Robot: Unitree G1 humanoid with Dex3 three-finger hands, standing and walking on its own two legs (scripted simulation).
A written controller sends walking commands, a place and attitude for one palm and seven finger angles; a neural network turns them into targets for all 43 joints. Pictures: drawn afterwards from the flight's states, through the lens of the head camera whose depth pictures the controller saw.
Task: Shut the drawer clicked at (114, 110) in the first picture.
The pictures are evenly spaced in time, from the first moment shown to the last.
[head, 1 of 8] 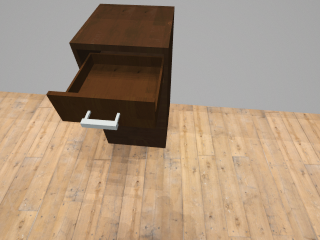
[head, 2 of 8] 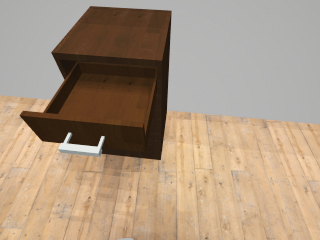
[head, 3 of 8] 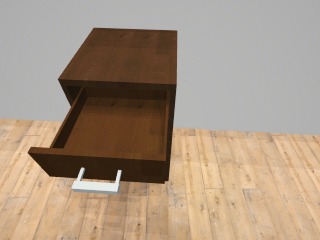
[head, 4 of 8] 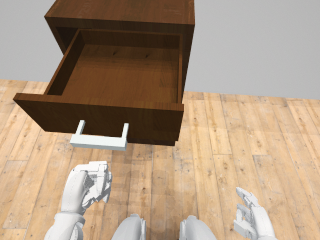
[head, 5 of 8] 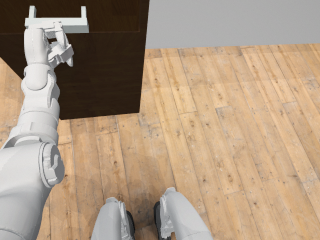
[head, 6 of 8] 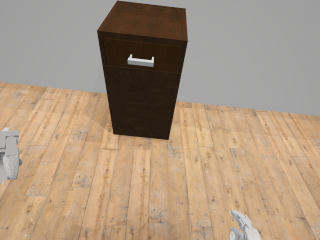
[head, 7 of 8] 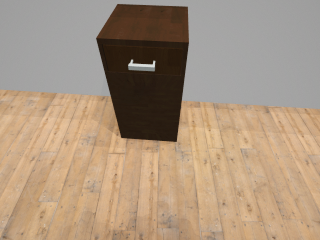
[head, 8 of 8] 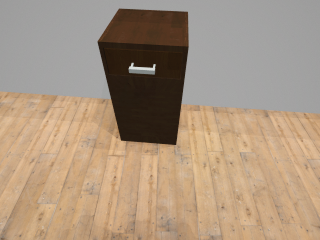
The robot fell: no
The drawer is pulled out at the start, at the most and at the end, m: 0.29 0.29 0.00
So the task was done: yes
